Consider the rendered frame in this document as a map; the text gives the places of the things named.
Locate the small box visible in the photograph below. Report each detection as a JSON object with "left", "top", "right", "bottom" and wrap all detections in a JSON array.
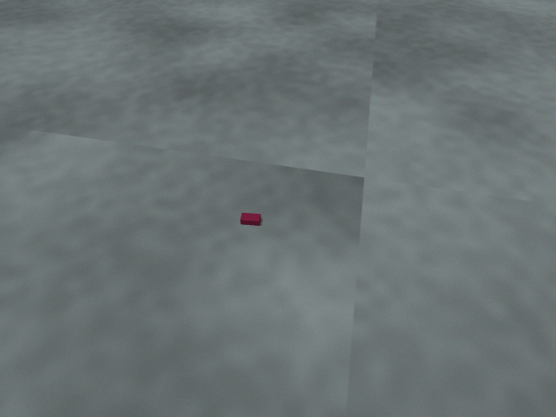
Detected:
[{"left": 241, "top": 213, "right": 261, "bottom": 226}]

